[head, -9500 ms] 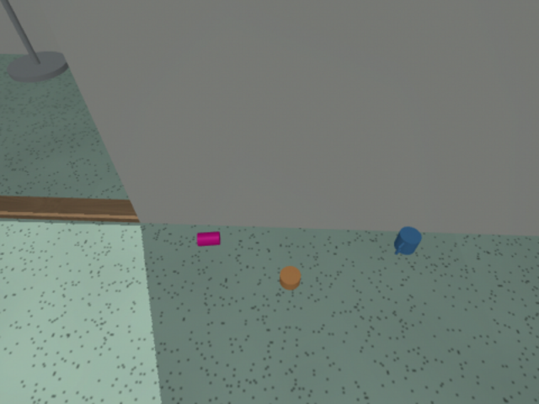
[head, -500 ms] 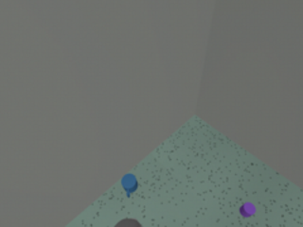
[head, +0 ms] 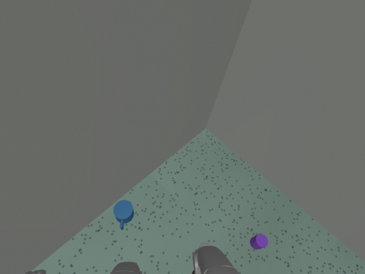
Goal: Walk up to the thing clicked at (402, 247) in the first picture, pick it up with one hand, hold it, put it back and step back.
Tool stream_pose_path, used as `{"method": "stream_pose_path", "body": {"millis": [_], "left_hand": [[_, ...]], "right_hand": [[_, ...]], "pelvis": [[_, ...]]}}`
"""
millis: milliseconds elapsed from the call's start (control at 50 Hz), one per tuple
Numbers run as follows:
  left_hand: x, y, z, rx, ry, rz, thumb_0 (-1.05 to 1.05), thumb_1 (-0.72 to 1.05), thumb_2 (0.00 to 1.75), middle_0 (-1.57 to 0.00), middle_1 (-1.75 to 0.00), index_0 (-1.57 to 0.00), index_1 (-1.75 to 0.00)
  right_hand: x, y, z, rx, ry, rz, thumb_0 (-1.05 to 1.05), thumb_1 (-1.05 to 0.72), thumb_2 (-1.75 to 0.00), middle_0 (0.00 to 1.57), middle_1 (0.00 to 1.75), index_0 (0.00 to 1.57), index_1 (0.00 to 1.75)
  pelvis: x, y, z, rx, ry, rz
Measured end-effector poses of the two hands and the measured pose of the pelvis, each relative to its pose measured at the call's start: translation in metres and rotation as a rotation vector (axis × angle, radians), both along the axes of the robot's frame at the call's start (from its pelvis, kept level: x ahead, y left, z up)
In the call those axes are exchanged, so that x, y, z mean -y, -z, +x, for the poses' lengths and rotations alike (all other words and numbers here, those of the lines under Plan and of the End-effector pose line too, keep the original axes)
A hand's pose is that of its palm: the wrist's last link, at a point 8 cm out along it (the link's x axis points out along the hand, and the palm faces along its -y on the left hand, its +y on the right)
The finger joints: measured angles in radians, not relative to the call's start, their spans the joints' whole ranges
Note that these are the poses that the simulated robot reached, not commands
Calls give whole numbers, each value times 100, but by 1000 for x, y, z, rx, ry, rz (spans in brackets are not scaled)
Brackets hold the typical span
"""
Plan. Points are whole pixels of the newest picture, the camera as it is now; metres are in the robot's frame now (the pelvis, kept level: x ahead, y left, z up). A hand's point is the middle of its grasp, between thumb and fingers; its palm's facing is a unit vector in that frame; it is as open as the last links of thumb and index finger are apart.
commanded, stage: walk up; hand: left
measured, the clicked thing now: (123, 215) +0.40 +0.22 -0.72
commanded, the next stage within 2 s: stand in 1.34 s
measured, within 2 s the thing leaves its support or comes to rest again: neither
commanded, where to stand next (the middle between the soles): +0.05 -0.04 m, yaw +1 degrees
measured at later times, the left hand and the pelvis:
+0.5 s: hand out of the picture +0.08 +0.24 -0.14, palm faces -0.02 -0.92 -0.40, open 7.4 cm; pelvis -0.01 -0.03 +0.00, yaw +0 degrees
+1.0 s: hand out of the picture +0.07 +0.27 -0.14, palm faces -0.03 -0.90 -0.43, open 7.4 cm; pelvis +0.02 -0.01 +0.01, yaw +0 degrees
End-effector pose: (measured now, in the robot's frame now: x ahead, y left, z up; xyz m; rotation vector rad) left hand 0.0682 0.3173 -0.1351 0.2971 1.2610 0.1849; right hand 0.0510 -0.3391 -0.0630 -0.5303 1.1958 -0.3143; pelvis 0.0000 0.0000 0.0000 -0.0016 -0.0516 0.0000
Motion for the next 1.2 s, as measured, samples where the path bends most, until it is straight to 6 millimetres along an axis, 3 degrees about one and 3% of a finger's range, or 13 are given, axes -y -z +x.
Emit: {"method": "stream_pose_path", "body": {"millis": [140,300,440,580,780,960,1200], "left_hand": [[37,-10,12,11,75,60,0,91,90,-21,-30,-20,-30],[55,-43,19,116,70,89,0,90,89,-21,-30,-21,-30],[45,-38,10,163,53,87,0,90,90,-21,-30,-21,-30],[32,-33,-6,118,45,75,0,90,90,-21,-30,-21,-30],[13,-33,-24,57,28,94,0,90,90,-21,-30,-21,-30],[8,-40,-5,54,25,106,0,90,90,-21,-30,-21,-30],[16,-44,23,109,61,117,0,90,90,-21,-30,-21,-30]], "right_hand": [[25,49,25,70,2,92,0,-90,-90,21,30,20,30],[10,59,20,53,-6,205,0,-91,-90,21,30,20,30],[4,57,14,31,-23,207,0,-91,-90,21,30,20,30],[-6,43,12,59,-11,212,1,-91,-90,21,30,20,30],[-21,39,31,71,-17,227,1,-91,-90,21,30,20,30],[-34,41,50,60,-10,253,1,-91,-90,21,30,20,30],[-26,41,67,107,12,258,0,-91,-90,21,30,20,30]], "pelvis": [[28,16,-8,0,32,-28],[43,1,-6,-10,37,26],[38,5,-6,-3,2,4],[24,-1,-7,6,14,-1],[12,-4,3,-3,6,-5],[10,-10,15,-10,9,-7],[12,-8,18,4,10,-1]]}}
